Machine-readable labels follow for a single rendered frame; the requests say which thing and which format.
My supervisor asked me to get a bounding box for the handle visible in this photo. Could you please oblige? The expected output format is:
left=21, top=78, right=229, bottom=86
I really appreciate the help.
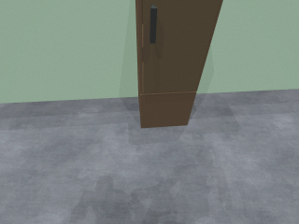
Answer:
left=149, top=4, right=158, bottom=44

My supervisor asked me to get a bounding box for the cupboard door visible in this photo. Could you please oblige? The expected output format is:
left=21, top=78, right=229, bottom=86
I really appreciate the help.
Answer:
left=143, top=0, right=221, bottom=93

